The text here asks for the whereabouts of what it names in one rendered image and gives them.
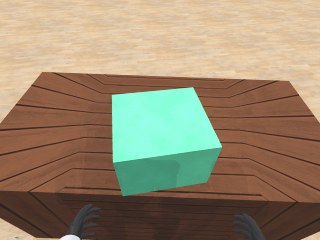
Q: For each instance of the carton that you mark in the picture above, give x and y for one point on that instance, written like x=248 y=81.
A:
x=161 y=140

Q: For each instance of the robot right hand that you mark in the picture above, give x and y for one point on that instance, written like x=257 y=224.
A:
x=253 y=233

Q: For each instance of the robot left hand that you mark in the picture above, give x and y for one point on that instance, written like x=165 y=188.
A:
x=77 y=226

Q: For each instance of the pedestal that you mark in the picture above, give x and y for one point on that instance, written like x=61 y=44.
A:
x=56 y=156

